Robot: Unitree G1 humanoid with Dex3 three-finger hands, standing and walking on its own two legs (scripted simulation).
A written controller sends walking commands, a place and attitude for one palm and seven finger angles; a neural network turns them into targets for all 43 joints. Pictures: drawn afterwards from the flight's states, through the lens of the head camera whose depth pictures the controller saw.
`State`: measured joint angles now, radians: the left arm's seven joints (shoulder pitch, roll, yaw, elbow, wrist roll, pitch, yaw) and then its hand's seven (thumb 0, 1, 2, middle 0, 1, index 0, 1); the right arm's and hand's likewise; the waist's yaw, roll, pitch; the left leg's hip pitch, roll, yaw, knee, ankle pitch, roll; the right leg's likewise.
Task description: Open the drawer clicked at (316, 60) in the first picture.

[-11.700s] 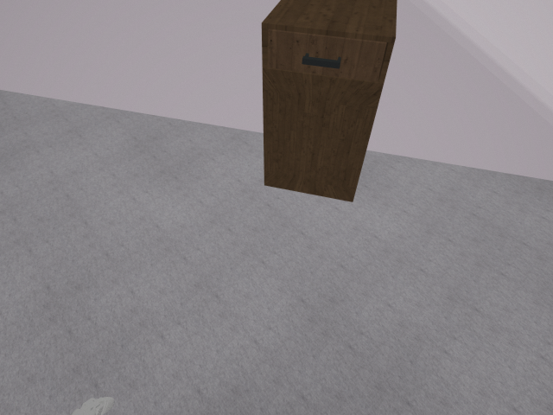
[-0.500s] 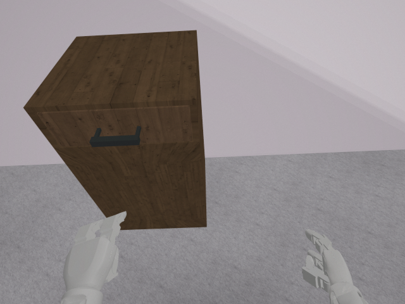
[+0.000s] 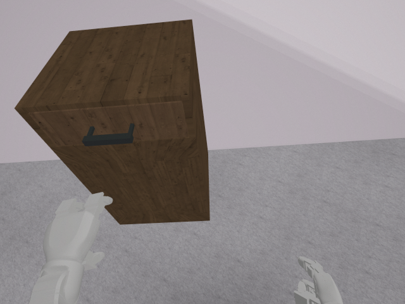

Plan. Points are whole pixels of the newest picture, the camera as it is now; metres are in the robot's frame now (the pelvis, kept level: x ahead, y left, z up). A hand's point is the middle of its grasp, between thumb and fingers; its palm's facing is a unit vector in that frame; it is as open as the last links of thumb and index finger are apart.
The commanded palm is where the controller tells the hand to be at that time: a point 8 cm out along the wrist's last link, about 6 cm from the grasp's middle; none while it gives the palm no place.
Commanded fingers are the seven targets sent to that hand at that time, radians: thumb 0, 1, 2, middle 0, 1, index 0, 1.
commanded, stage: raise the hand with hooked fingers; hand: left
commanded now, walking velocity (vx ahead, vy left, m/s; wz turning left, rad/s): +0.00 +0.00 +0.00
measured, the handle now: (109, 134) +0.54 +0.33 -0.02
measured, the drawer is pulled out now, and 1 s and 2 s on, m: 0.00 0.00 0.00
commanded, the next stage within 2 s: move the hooked fingers above the handle in 1.04 s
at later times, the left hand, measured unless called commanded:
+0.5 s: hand (72, 193) +0.29 +0.28 +0.08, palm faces +0.07 -0.08 -0.99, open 13.7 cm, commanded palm +0.26 +0.29 +0.14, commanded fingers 0.00 -0.50 0.30 -0.30 -1.20 -0.30 -1.20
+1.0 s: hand (69, 185) +0.30 +0.28 +0.10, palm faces +0.05 -0.08 -0.99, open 13.8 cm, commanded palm +0.28 +0.29 +0.15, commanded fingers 0.00 -0.50 0.30 -0.30 -1.20 -0.30 -1.20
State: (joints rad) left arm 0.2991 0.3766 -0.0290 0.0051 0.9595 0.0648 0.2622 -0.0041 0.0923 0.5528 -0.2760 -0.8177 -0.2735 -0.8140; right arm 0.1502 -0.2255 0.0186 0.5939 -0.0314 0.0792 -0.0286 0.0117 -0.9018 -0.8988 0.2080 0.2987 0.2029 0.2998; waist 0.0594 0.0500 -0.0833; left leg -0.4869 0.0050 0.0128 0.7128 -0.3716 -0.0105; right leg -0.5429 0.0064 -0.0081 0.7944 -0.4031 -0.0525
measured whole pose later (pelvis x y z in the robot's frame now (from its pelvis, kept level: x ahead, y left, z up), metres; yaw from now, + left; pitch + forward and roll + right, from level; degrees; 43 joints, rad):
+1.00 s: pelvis +0.00 +0.05 +0.03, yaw +1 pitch +3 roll +0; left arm -0.05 0.43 -0.08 0.07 0.97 0.03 0.13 -0.01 -0.49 0.30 -0.32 -1.20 -0.32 -1.20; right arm 0.18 -0.25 -0.02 0.63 0.00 0.09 -0.02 0.01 -0.90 -0.90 0.20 0.30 0.20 0.30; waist 0.07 0.07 -0.02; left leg -0.27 -0.03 0.00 0.50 -0.28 0.02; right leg -0.29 -0.03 -0.01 0.52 -0.28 0.01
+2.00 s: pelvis +0.00 +0.05 +0.01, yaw +0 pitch +11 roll +0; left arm -0.47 0.49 -0.01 0.67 1.02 -0.03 0.19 -0.01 -0.49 0.30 -0.32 -1.20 -0.32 -1.20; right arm 0.28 -0.25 -0.05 0.66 0.02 0.10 -0.05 0.01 -0.90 -0.90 0.21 0.30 0.20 0.30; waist 0.00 0.05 -0.09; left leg -0.50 -0.02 0.01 0.64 -0.34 0.02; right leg -0.51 -0.01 0.00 0.64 -0.32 0.00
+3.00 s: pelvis +0.01 +0.06 +0.00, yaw -2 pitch +19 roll -2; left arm -0.72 0.62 0.10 1.01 1.09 -0.17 0.26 0.00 -0.49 0.30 -0.32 -1.20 -0.32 -1.20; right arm 0.38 -0.26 -0.06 0.71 -0.01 0.14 -0.03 0.00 -0.90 -0.90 0.21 0.30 0.20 0.30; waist -0.10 0.05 -0.15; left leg -0.73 0.01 0.02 0.78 -0.39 0.03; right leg -0.72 0.01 0.01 0.73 -0.34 0.01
